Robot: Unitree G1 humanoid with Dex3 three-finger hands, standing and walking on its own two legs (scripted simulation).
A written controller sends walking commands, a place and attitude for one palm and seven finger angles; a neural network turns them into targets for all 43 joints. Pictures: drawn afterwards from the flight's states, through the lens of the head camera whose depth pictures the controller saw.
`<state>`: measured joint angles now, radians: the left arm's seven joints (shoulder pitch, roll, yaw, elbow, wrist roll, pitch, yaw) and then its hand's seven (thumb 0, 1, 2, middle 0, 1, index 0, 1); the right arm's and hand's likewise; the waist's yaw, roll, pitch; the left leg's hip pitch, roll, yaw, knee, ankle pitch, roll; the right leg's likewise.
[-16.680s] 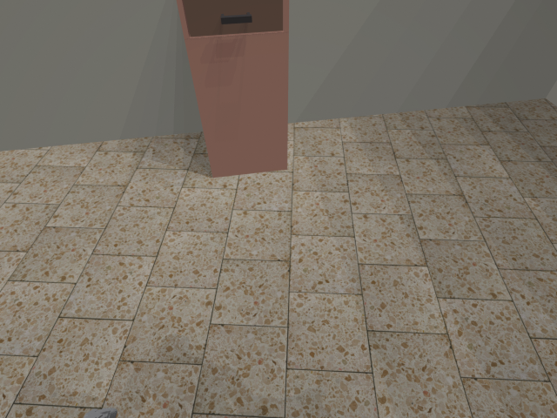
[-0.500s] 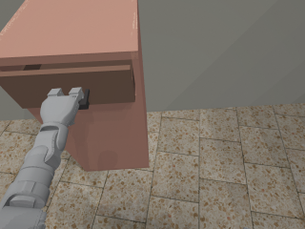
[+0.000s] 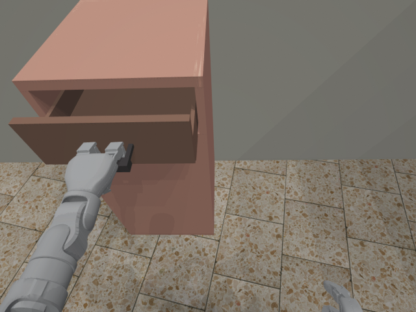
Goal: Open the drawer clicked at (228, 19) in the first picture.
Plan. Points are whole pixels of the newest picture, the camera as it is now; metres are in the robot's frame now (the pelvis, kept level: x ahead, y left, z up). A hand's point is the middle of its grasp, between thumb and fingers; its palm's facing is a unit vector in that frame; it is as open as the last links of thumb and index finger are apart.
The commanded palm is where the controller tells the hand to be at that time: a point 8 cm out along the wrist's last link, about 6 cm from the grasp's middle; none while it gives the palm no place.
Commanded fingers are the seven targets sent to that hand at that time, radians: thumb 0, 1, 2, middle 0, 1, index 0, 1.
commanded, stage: pull the drawer open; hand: left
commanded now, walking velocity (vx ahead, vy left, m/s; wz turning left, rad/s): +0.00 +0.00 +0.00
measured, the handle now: (105, 156) +0.41 +0.25 +0.06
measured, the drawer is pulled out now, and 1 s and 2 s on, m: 0.10 0.23 0.30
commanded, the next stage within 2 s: open the thumb to release the handle in 2.00 s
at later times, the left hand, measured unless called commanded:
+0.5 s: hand (94, 219) +0.27 +0.24 +0.03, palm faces +0.02 -0.04 -1.00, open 5.6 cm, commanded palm +0.24 +0.25 +0.09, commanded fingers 0.00 0.90 0.90 -0.40 -1.35 -0.40 -1.35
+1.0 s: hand (85, 245) +0.23 +0.24 +0.03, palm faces +0.02 -0.06 -1.00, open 5.5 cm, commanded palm +0.19 +0.25 +0.09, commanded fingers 0.00 0.90 0.90 -0.40 -1.35 -0.40 -1.35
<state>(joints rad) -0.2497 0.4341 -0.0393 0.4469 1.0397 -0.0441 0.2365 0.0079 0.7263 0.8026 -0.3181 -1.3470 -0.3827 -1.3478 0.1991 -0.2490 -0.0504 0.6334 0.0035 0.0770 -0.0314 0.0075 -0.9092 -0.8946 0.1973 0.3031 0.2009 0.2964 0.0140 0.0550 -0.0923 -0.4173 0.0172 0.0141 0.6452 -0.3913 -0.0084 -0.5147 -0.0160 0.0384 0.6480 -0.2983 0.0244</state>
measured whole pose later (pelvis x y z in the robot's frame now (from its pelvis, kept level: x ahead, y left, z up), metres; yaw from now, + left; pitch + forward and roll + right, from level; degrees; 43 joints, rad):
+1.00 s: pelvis -0.01 -0.01 +0.00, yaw -1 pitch +4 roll +1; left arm 0.25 0.41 -0.01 0.02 1.03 -0.05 0.29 0.02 0.72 0.80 -0.30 -1.35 -0.42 -1.35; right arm 0.12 -0.23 -0.03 0.65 -0.03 0.03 -0.03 0.01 -0.91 -0.89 0.20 0.30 0.20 0.30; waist 0.06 0.05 -0.05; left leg -0.32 0.02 0.02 0.61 -0.37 -0.02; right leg -0.43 -0.01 0.05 0.64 -0.29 0.01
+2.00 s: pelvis +0.00 -0.01 -0.01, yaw -2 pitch +6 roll +0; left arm 0.70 0.41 0.03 -0.32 1.00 -0.02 0.37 0.02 0.72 0.75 -0.29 -1.33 -0.41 -1.34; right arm 0.15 -0.25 -0.01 0.56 -0.04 0.04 0.03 0.01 -0.91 -0.89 0.20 0.30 0.20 0.30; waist 0.06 0.06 -0.09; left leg -0.38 0.04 0.04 0.72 -0.45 -0.02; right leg -0.50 0.01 0.07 0.74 -0.34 0.02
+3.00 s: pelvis -0.02 -0.01 +0.00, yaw +1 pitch +3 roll +1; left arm 0.41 0.40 -0.01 -0.10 1.04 -0.06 0.32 0.00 -0.48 0.30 -0.33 -1.21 -0.32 -1.20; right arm 0.12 -0.22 -0.02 0.64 -0.04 0.02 -0.04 0.01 -0.91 -0.89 0.20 0.30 0.20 0.30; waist 0.10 0.06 -0.04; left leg -0.35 0.02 0.00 0.68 -0.39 -0.02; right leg -0.45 -0.02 0.02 0.70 -0.31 0.01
